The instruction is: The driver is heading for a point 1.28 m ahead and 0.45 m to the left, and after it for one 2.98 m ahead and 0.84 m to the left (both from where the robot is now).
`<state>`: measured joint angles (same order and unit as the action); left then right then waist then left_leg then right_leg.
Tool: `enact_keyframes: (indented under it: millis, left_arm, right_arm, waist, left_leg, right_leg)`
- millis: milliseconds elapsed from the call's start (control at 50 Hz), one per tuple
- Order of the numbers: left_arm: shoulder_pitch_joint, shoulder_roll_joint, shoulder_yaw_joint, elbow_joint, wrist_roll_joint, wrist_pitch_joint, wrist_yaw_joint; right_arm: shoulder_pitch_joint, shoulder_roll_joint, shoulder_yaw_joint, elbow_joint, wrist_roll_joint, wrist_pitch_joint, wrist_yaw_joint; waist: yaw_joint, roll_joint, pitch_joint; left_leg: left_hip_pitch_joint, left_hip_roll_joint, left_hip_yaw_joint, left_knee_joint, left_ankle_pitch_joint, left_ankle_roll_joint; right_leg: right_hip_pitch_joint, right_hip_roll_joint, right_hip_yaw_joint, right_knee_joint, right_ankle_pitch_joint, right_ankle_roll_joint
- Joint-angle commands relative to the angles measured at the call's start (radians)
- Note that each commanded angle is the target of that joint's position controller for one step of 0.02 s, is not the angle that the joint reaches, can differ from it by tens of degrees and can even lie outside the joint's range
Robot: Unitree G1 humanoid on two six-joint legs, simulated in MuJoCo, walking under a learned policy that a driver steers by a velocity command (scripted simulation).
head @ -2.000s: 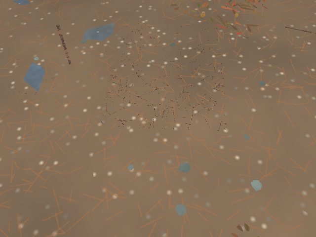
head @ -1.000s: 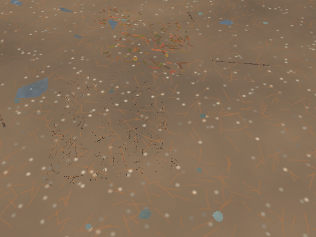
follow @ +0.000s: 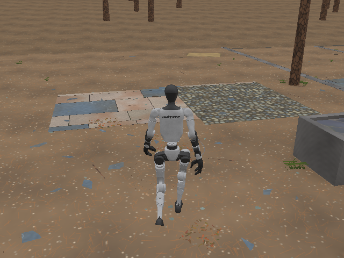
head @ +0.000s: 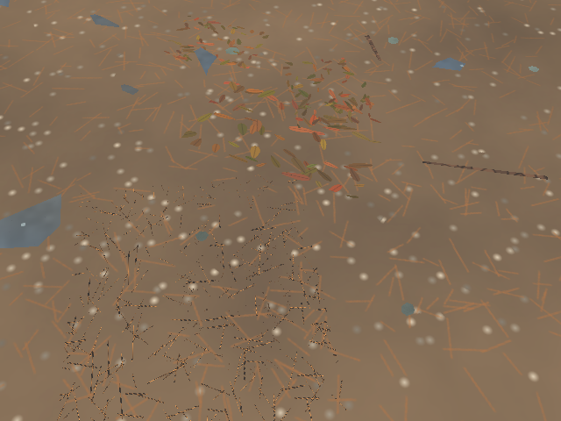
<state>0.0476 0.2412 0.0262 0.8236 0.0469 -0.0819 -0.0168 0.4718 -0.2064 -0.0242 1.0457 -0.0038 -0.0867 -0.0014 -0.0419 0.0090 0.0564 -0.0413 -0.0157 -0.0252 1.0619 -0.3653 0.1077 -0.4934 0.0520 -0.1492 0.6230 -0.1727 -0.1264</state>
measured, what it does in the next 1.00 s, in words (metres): walks ahead, turning left: left foot, then right foot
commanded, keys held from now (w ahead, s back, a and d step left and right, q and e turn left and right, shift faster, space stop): w+q+shift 0.64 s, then q+shift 0.06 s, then shift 0.30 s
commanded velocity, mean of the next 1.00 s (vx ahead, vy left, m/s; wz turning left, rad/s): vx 0.82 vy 0.00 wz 0.70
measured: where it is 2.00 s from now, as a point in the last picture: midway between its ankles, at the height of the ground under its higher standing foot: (192, 243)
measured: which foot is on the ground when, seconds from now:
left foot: up 0.00-0.38, down 0.40-0.80, up 0.82-1.00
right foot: down 0.00-0.40, up 0.42-0.78, down 0.80-1.00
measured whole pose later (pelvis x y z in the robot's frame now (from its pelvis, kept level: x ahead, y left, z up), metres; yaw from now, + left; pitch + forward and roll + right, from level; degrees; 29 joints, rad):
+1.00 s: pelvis +0.85 +0.15 +0.02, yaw +42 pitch +2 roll +0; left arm 0.23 0.25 0.01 0.76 0.03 -0.09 0.00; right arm 0.17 -0.33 -0.07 0.74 -0.03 0.00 0.01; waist 0.02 0.02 0.11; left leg -0.55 -0.08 -0.09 1.23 -0.44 0.00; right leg -0.38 -0.01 -0.06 0.45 -0.10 -0.03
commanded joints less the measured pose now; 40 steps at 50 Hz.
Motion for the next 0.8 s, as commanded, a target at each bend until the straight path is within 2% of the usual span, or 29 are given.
enact_keyframes:
  millis: [20,40,60,80,120,140,200,260,280,320,340,360,380,400,420,440,460,480,500,520,540,580,620,660,700,740,760,780,800]
  left_arm:
    - [0.25,0.121,0.057,0.059,0.003,-0.019,0.001]
    - [0.235,0.087,0.048,0.072,0.005,-0.028,0.004]
    - [0.247,0.047,0.034,0.095,0.0,-0.035,0.006]
    - [0.253,0.037,0.03,0.109,-0.01,-0.043,0.006]
    - [0.27,0.051,0.032,0.127,-0.034,-0.058,0.005]
    - [0.286,0.043,0.03,0.131,-0.035,-0.062,0.003]
    - [0.312,0.04,0.023,0.135,-0.025,-0.075,-0.001]
    - [0.367,0.073,0.017,0.146,-0.035,-0.074,0.021]
    - [0.384,0.094,0.017,0.143,-0.037,-0.072,0.033]
    - [0.391,0.158,0.028,0.125,-0.037,-0.054,0.065]
    - [0.366,0.193,0.038,0.108,-0.032,-0.039,0.078]
    - [0.319,0.221,0.049,0.087,-0.024,-0.021,0.085]
    - [0.25,0.235,0.058,0.059,-0.011,-0.004,0.082]
    - [0.196,0.225,0.068,0.051,-0.011,0.008,0.06]
    - [0.158,0.058,0.026,-0.008,0.008,-0.013,0.037]
    - [0.226,0.039,0.011,-0.128,-0.029,-0.037,0.03]
    - [0.182,0.077,0.002,-0.142,-0.014,-0.064,0.025]
    - [0.151,0.115,0.009,-0.131,-0.014,-0.071,0.02]
    - [0.132,0.11,0.008,-0.131,0.004,-0.062,0.021]
    - [0.143,0.104,0.002,-0.133,0.024,-0.041,0.02]
    - [0.139,0.096,-0.003,-0.136,0.033,-0.015,0.016]
    - [0.057,0.083,-0.013,-0.182,0.034,0.011,0.007]
    - [-0.067,0.068,-0.026,-0.239,0.015,0.012,-0.003]
    - [-0.128,0.05,-0.036,-0.266,-0.002,0.008,-0.006]
    - [-0.145,0.048,-0.04,-0.283,-0.01,-0.001,0.001]
    - [-0.09,0.074,-0.031,-0.276,-0.004,-0.014,0.018]
    - [-0.016,0.113,-0.015,-0.258,-0.005,-0.02,0.031]
    - [0.125,0.157,0.003,-0.219,-0.006,-0.029,0.04]
    - [0.308,0.209,0.022,-0.162,0.006,-0.042,0.044]
  right_arm:
    - [-0.11,-0.127,-0.026,-0.134,0.019,-0.025,0.002]
    - [-0.111,-0.102,-0.025,-0.128,0.007,-0.011,0.01]
    - [-0.081,-0.075,-0.021,-0.133,-0.011,0.008,0.023]
    - [-0.079,-0.051,-0.019,-0.136,-0.019,0.027,0.033]
    - [-0.161,-0.039,-0.018,-0.181,-0.022,0.053,0.046]
    - [-0.214,-0.042,-0.016,-0.204,-0.019,0.058,0.049]
    - [-0.361,-0.041,-0.005,-0.267,-0.005,0.059,0.059]
    - [-0.471,-0.047,0.006,-0.316,-0.007,0.048,0.069]
    - [-0.476,-0.057,0.006,-0.319,-0.01,0.045,0.072]
    - [-0.411,-0.099,-0.004,-0.3,-0.012,0.045,0.074]
    - [-0.316,-0.133,-0.017,-0.277,-0.011,0.049,0.071]
    - [-0.148,-0.178,-0.037,-0.233,-0.011,0.053,0.065]
    - [0.076,-0.227,-0.065,-0.166,-0.011,0.057,0.05]
    - [0.166,-0.257,-0.093,-0.135,0.003,0.058,0.029]
    - [0.063,-0.301,-0.106,-0.131,0.008,0.068,0.016]
    - [0.002,-0.371,-0.116,-0.17,-0.024,0.073,0.02]
    - [-0.029,-0.31,-0.111,-0.196,-0.03,0.074,0.012]
    - [-0.064,-0.237,-0.097,-0.192,-0.031,0.069,0.006]
    - [-0.101,-0.219,-0.089,-0.191,-0.024,0.059,0.004]
    - [-0.119,-0.22,-0.084,-0.206,-0.016,0.04,-0.003]
    - [-0.132,-0.198,-0.074,-0.205,-0.008,0.023,-0.007]
    - [-0.138,-0.223,-0.076,-0.219,0.0,-0.003,-0.004]
    - [-0.101,-0.229,-0.081,-0.218,0.0,-0.012,-0.001]
    - [-0.05,-0.241,-0.092,-0.21,0.008,-0.005,0.008]
    - [0.005,-0.252,-0.1,-0.199,0.014,0.012,0.012]
    - [0.034,-0.242,-0.098,-0.188,0.013,0.016,0.003]
    - [0.02,-0.257,-0.102,-0.191,0.007,0.012,-0.005]
    - [-0.041,-0.282,-0.108,-0.209,0.007,0.007,-0.009]
    - [-0.105,-0.256,-0.101,-0.24,0.017,0.002,-0.011]
  waist:
    - [0.108,0.028,-0.115]
    - [0.072,0.034,-0.055]
    - [0.032,0.0,-0.029]
    - [0.011,-0.026,-0.009]
    - [-0.003,-0.038,0.047]
    - [0.005,-0.026,0.071]
    - [0.025,-0.045,0.113]
    - [0.037,-0.023,0.129]
    - [0.034,-0.035,0.107]
    - [-0.015,-0.097,0.023]
    - [-0.074,-0.126,-0.04]
    - [-0.163,-0.142,-0.122]
    - [-0.264,-0.138,-0.205]
    - [-0.299,-0.031,-0.195]
    - [-0.163,0.205,-0.084]
    - [-0.057,0.215,-0.27]
    - [-0.063,0.049,-0.22]
    - [-0.02,-0.097,-0.076]
    - [0.03,-0.141,-0.013]
    - [0.065,-0.143,0.007]
    - [0.089,-0.151,0.032]
    - [0.083,-0.127,0.056]
    - [0.038,-0.078,0.073]
    - [-0.017,-0.03,0.048]
    - [-0.061,0.009,0.002]
    - [-0.056,0.05,-0.063]
    - [-0.017,0.082,-0.108]
    - [0.077,0.085,-0.165]
    - [0.173,0.062,-0.239]
  left_leg:
    - [-0.634,0.093,-0.072,0.343,0.157,0.051]
    - [-0.596,0.117,-0.074,0.316,0.166,0.049]
    - [-0.544,0.134,-0.077,0.284,0.174,0.038]
    - [-0.539,0.149,-0.074,0.274,0.166,0.027]
    - [-0.63,0.174,-0.048,0.247,0.207,0.009]
    - [-0.654,0.171,-0.021,0.212,0.254,0.004]
    - [-0.658,0.133,0.08,0.029,0.421,0.008]
    - [-0.602,0.076,0.197,-0.23,0.494,0.03]
    - [-0.557,0.037,0.233,-0.294,0.513,0.043]
    - [-0.445,-0.038,0.275,-0.352,0.487,0.067]
    - [-0.342,-0.07,0.272,-0.358,0.437,0.081]
    - [-0.171,-0.097,0.253,-0.349,0.377,0.104]
    - [0.036,-0.087,0.18,-0.37,0.303,0.148]
    - [0.172,-0.036,0.076,-0.482,0.255,0.2]
    - [0.23,0.054,-0.128,-0.378,0.433,0.226]
    - [0.438,0.214,-0.607,-0.576,0.215,0.431]
    - [0.372,0.28,-0.799,-0.806,-0.1,0.404]
    - [0.193,0.261,-0.739,-0.868,-0.149,0.344]
    - [0.042,0.217,-0.654,-0.874,-0.064,0.305]
    - [-0.077,0.18,-0.591,-0.869,0.041,0.295]
    - [-0.185,0.135,-0.517,-0.879,0.088,0.28]
    - [-0.328,0.055,-0.406,-0.912,0.18,0.258]
    - [-0.363,0.002,-0.339,-0.904,0.353,0.223]
    - [-0.292,-0.028,-0.305,-0.851,0.576,0.167]
    - [-0.181,-0.036,-0.289,-0.75,0.823,0.109]
    - [-0.099,-0.042,-0.293,-0.633,0.966,0.042]
    - [-0.067,-0.034,-0.313,-0.532,1.007,0.011]
    - [-0.071,-0.04,-0.306,-0.355,0.97,-0.018]
    - [-0.139,-0.071,-0.264,-0.118,0.793,-0.047]
  right_leg:
    - [0.577,-0.387,0.639,-0.42,-0.396,-0.104]
    - [0.462,-0.352,0.523,-0.442,-0.302,-0.071]
    - [0.368,-0.323,0.43,-0.464,-0.251,-0.034]
    - [0.327,-0.308,0.363,-0.492,-0.235,-0.02]
    - [0.305,-0.284,0.223,-0.525,-0.126,0.027]
    - [0.294,-0.25,0.127,-0.532,-0.006,0.06]
    - [0.271,-0.177,-0.054,-0.553,0.277,0.099]
    - [0.369,-0.179,-0.136,-0.545,0.633,0.123]
    - [0.428,-0.192,-0.149,-0.508,0.838,0.136]
    - [0.549,-0.229,-0.161,-0.354,1.199,0.151]
    - [0.575,-0.253,-0.153,-0.225,1.319,0.152]
    - [0.55,-0.273,-0.136,-0.016,1.378,0.143]
    - [0.465,-0.287,-0.102,0.271,1.301,0.124]
    - [0.304,-0.171,-0.104,0.69,0.664,0.107]
    - [-0.075,-0.01,-0.032,1.035,-0.298,0.107]
    - [-0.354,0.003,0.177,1.154,-0.34,0.134]
    - [-0.428,-0.048,0.251,1.044,-0.265,0.114]
    - [-0.403,-0.097,0.25,0.924,-0.19,0.115]
    - [-0.34,-0.122,0.243,0.851,-0.18,0.128]
    - [-0.271,-0.145,0.248,0.784,-0.18,0.151]
    - [-0.22,-0.173,0.239,0.721,-0.18,0.175]
    - [-0.141,-0.193,0.189,0.523,-0.131,0.206]
    - [-0.08,-0.179,0.155,0.306,0.048,0.209]
    - [-0.026,-0.126,0.125,0.117,0.22,0.185]
    - [0.024,-0.052,0.095,-0.005,0.279,0.157]
    - [0.156,0.006,0.1,-0.121,0.317,0.129]
    - [0.247,0.021,0.119,-0.147,0.325,0.12]
    - [0.378,-0.007,0.147,-0.197,0.401,0.108]
    - [0.553,-0.099,0.189,-0.209,0.54,0.09]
